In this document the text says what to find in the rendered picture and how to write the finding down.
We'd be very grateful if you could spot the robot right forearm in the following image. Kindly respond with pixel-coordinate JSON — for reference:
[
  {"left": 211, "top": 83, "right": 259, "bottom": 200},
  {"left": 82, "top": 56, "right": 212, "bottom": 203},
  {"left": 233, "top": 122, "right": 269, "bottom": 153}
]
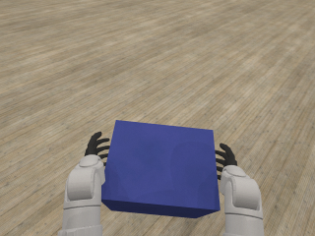
[{"left": 220, "top": 165, "right": 265, "bottom": 236}]

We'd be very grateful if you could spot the left robot hand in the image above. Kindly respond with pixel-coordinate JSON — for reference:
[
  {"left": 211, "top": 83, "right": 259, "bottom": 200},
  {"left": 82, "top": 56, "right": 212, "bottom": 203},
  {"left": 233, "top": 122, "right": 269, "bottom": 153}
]
[{"left": 84, "top": 131, "right": 110, "bottom": 166}]

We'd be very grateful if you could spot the robot left forearm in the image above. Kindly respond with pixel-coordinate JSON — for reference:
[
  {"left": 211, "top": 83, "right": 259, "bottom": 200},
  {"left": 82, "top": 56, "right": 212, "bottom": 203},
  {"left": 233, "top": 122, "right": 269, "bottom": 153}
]
[{"left": 57, "top": 154, "right": 105, "bottom": 236}]

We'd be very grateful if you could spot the carton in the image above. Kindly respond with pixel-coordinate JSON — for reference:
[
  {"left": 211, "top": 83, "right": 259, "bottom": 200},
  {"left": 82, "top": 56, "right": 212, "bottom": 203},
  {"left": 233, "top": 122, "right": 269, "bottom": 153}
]
[{"left": 101, "top": 120, "right": 221, "bottom": 219}]

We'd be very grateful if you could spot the right robot hand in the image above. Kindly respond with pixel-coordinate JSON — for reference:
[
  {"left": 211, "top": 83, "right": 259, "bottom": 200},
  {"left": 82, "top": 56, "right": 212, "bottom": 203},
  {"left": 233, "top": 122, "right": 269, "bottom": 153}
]
[{"left": 215, "top": 143, "right": 237, "bottom": 180}]

